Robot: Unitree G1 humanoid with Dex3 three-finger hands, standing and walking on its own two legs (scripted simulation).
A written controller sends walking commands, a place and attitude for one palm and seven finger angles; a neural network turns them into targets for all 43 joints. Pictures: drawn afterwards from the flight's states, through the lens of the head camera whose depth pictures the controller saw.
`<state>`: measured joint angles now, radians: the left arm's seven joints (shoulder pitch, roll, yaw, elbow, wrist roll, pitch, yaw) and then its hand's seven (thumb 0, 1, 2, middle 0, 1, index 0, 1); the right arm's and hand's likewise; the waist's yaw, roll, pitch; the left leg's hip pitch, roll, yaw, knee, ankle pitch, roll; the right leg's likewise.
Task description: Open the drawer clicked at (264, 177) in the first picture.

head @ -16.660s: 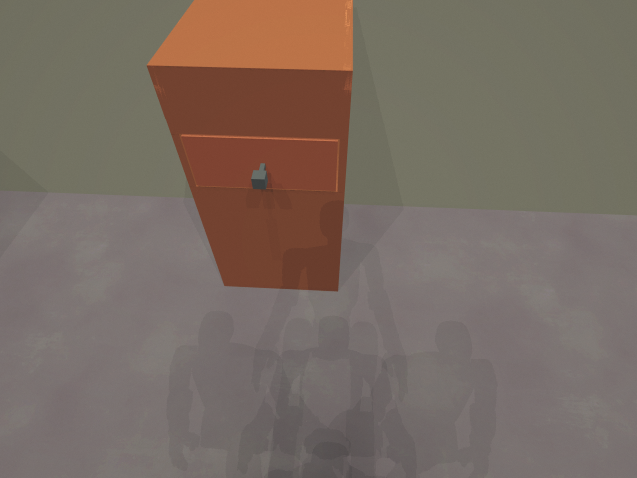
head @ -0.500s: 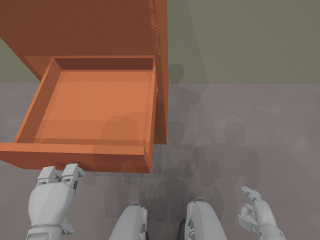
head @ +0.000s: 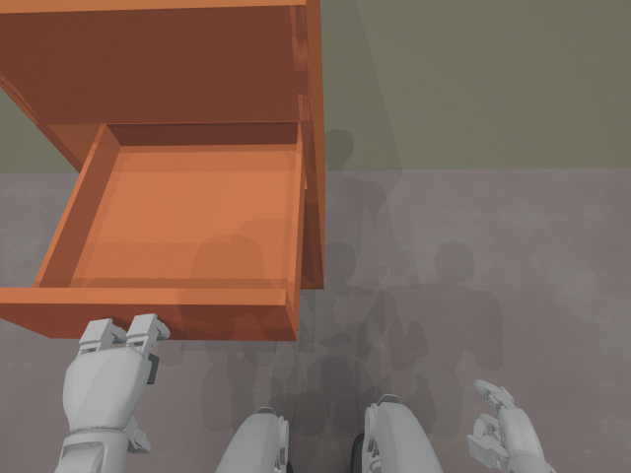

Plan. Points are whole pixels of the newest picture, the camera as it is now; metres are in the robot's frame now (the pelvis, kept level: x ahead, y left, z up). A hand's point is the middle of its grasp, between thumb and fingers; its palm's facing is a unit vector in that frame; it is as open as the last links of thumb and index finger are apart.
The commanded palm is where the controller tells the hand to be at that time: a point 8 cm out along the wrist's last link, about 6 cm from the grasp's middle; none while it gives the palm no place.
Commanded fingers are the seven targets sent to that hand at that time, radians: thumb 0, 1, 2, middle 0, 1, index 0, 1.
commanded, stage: lift the hand off the handle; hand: left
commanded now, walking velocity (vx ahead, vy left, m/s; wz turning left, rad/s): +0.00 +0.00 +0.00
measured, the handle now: (142, 353) +0.27 +0.25 -0.05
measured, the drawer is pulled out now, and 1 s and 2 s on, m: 0.29 0.29 0.29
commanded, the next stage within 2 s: none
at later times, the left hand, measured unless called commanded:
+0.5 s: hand (108, 382) +0.22 +0.26 +0.00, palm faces -0.06 -0.08 -0.99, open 13.7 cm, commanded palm +0.21 +0.25 +0.05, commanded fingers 0.00 -0.50 0.30 -0.30 -1.20 -0.30 -1.20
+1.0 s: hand (102, 378) +0.22 +0.24 +0.03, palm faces -0.05 -0.09 -0.99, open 13.8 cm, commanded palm +0.20 +0.24 +0.09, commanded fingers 0.00 -0.50 0.30 -0.30 -1.20 -0.30 -1.20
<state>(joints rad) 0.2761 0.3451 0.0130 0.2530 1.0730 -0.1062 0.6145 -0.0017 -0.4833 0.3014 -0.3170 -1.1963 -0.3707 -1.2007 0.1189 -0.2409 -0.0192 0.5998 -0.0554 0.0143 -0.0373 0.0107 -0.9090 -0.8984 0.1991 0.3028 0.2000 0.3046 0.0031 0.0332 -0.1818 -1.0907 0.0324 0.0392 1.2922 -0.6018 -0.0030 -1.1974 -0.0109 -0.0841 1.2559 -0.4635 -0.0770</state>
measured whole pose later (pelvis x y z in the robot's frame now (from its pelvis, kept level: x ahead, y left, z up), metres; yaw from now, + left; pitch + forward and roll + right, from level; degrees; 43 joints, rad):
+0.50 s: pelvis +0.02 +0.01 +0.03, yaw -1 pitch +20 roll +0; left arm 0.40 0.33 -0.01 0.13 1.06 -0.06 0.59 0.00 -0.48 0.30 -0.32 -1.20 -0.34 -1.20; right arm 0.13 -0.25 -0.02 0.55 -0.06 0.04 -0.01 0.01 -0.91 -0.90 0.20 0.30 0.20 0.30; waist 0.02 0.04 -0.18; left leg -0.91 0.03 0.05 1.14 -0.58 0.01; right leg -1.01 -0.01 -0.07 1.11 -0.45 -0.06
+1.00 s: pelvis +0.04 +0.01 +0.05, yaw -1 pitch +16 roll +1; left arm 0.49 0.32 -0.04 0.03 1.06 -0.05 0.55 0.00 -0.48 0.30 -0.32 -1.20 -0.32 -1.20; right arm 0.18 -0.25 -0.01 0.50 -0.06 0.05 0.02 0.01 -0.91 -0.90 0.20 0.30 0.20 0.30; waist 0.03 0.05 -0.17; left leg -0.74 0.02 0.06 1.01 -0.55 0.01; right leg -0.86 0.00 -0.05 1.01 -0.43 -0.05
